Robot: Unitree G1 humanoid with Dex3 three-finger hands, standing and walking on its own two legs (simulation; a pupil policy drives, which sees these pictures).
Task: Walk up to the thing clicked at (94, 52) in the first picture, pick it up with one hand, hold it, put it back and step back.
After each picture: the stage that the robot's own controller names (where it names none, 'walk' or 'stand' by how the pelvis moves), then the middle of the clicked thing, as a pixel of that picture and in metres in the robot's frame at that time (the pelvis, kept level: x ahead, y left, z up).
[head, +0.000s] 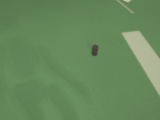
stand; (94, 50) +1.27 -0.15 -0.72
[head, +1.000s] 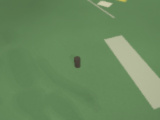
walk; (77, 62) +1.14 +0.15 -0.70
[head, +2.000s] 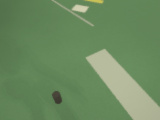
walk; (57, 97) +0.66 +0.28 -0.72
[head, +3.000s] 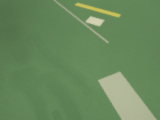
walk; out of the picture +0.42 +0.20 -0.71
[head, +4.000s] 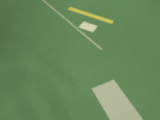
stand; out of the picture +0.35 +0.17 -0.72
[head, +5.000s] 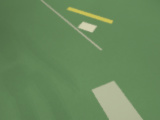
stand; out of the picture +0.33 +0.18 -0.73
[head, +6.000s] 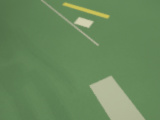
stand; out of the picture +0.33 +0.19 -0.73
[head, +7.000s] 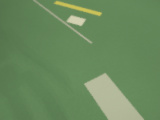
stand; out of the picture +0.32 +0.21 -0.72
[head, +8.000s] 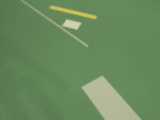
stand; out of the picture +0.30 +0.22 -0.72
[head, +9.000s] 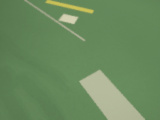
stand; out of the picture +0.32 +0.23 -0.72
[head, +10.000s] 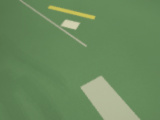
stand; out of the picture +0.30 +0.22 -0.72
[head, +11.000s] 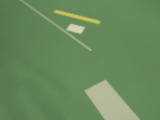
stand; out of the picture +0.31 +0.19 -0.73
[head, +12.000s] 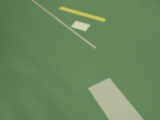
stand; out of the picture +0.33 +0.17 -0.73
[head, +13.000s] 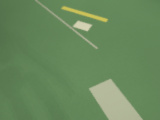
stand; out of the picture +0.32 +0.17 -0.73
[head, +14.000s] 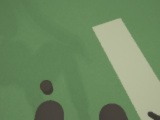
go down; (47, 87) +0.39 +0.18 -0.48
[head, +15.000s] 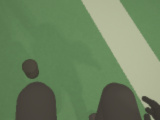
go down; (31, 69) +0.42 +0.21 -0.32
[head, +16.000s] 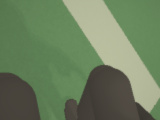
close in; out of the picture +0.40 +0.25 -0.23
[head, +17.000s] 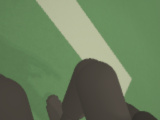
close; out of the picture +0.40 +0.27 -0.22
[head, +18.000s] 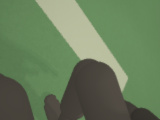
lift; out of the picture +0.39 +0.27 -0.22
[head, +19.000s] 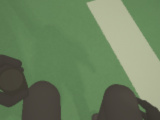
lift; (14, 84) +0.30 +0.23 -0.06
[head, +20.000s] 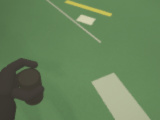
lift; (31, 87) +0.33 +0.17 +0.05
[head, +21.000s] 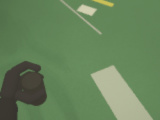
hold; (34, 89) +0.32 +0.17 +0.00
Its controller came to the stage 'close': yes
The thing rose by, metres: 0.71
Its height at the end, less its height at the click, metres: +0.70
